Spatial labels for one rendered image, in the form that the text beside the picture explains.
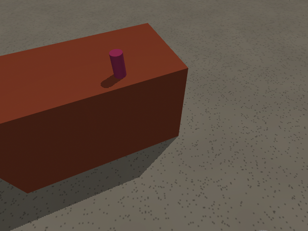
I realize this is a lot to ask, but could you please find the can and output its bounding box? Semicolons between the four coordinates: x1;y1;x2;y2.
109;49;127;79

